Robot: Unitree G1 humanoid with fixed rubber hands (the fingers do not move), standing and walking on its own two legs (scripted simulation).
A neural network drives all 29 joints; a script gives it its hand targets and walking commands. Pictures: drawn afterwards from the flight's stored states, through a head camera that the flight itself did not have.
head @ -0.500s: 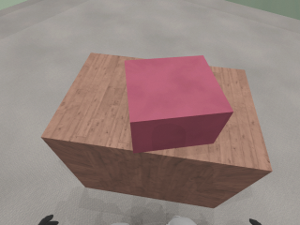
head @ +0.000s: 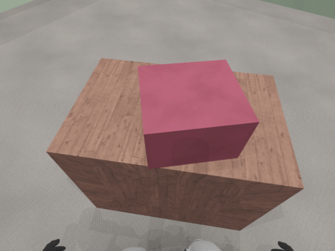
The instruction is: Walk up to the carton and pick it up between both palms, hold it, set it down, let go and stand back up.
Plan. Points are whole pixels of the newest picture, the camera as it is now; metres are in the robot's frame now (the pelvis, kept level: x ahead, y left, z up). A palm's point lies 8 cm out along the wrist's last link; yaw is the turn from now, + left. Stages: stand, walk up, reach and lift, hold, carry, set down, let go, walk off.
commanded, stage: walk up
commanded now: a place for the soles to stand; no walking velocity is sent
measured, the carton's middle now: (188, 112) +0.50 -0.05 -0.02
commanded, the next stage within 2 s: none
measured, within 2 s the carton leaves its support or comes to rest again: neither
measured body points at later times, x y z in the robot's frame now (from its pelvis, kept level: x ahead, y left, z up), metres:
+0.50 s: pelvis -0.01 +0.01 +0.00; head +0.02 +0.01 +0.44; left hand +0.08 +0.31 -0.13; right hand +0.08 -0.30 -0.13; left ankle -0.01 +0.08 -0.72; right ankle +0.06 -0.12 -0.72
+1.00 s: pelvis -0.02 +0.02 +0.00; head +0.02 +0.02 +0.45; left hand +0.05 +0.33 -0.13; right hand +0.07 -0.29 -0.13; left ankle -0.01 +0.08 -0.72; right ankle -0.01 -0.12 -0.71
